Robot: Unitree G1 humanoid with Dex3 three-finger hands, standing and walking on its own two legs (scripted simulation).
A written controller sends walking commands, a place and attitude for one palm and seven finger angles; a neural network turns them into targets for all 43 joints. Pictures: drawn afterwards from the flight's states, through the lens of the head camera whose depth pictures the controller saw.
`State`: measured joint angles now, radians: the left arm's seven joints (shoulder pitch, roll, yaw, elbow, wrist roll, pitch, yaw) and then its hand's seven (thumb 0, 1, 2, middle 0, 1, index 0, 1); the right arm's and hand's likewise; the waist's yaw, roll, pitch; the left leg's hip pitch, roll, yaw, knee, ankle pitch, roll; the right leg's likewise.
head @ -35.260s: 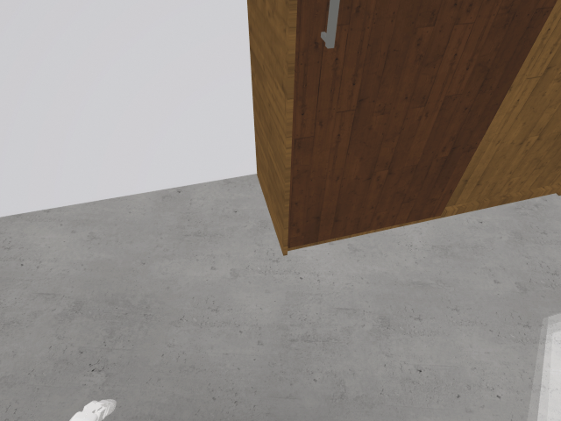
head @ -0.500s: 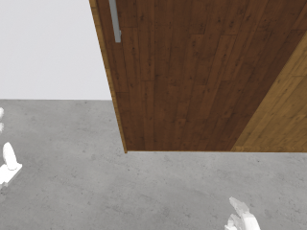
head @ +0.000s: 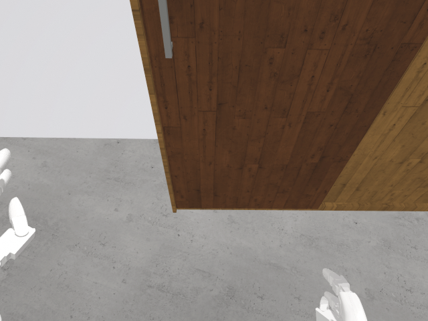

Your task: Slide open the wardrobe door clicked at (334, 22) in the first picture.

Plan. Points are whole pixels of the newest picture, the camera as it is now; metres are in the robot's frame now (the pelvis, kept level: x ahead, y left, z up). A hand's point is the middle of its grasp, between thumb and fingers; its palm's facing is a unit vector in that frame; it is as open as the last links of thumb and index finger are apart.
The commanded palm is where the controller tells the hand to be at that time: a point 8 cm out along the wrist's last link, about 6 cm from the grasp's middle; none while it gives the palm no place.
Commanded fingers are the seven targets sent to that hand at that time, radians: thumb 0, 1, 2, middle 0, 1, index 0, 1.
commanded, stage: stop stepping back and stand still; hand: left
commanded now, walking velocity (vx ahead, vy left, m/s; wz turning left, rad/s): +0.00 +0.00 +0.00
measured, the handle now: (165, 13) +0.72 +0.18 +0.24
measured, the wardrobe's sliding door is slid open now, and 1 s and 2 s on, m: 0.00 0.00 0.00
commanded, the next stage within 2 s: let the arm hang, fingers relaxed in 0.30 s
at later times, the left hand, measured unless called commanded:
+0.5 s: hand (64, 267) +0.19 +0.27 +0.03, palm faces +0.22 -0.84 -0.49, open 7.4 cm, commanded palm none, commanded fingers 0.00 0.90 0.90 -0.20 -0.30 -0.20 -0.30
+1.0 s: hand out of the picture +0.00 +0.22 -0.16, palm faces +0.02 -0.95 -0.31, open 7.3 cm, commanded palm none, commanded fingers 0.00 0.90 0.90 -0.20 -0.30 -0.20 -0.30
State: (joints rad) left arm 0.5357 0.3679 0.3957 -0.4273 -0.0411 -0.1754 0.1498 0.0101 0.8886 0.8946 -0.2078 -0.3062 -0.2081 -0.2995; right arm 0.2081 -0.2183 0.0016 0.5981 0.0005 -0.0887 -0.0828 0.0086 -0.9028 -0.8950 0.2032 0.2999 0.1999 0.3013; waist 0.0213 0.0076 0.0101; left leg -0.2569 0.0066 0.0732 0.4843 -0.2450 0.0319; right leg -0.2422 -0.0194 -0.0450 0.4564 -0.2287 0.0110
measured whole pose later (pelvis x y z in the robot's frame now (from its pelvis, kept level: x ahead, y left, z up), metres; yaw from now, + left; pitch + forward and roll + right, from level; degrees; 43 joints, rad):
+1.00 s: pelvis -0.02 -0.01 +0.00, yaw +2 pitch +0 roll -1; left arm 0.22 0.29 0.02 1.08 0.01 0.02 0.00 0.00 0.92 0.89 -0.20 -0.30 -0.20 -0.30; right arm 0.25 -0.26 -0.02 1.05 -0.03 0.02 -0.01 0.01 -0.91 -0.89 0.20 0.30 0.20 0.30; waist 0.00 0.03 0.05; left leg -0.27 0.01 0.04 0.47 -0.21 0.02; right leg -0.23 -0.01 -0.08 0.43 -0.20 -0.01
